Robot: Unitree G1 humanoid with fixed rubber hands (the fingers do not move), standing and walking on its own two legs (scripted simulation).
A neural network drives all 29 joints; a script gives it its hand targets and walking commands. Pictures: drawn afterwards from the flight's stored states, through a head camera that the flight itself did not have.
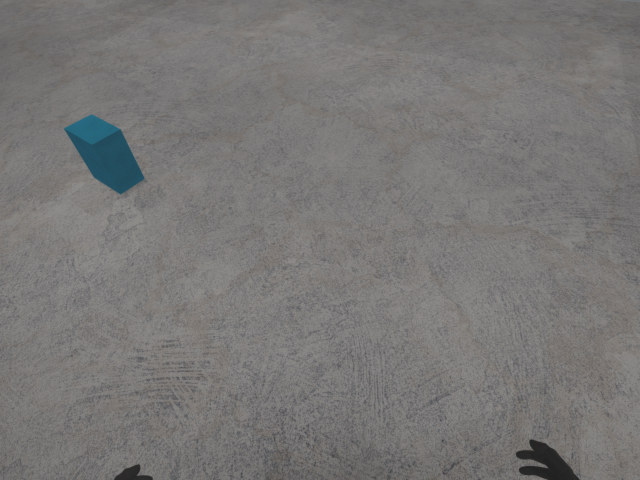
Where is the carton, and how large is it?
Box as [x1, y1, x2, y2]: [64, 114, 144, 193]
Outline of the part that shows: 64,128 93,176 114,190 121,193 144,178 120,129 91,114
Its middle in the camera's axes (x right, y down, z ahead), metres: -1.02 -0.39 +1.84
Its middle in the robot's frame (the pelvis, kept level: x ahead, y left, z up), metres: +1.61 +1.03 -0.61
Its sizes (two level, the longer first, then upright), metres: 0.232 0.142 0.288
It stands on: the floor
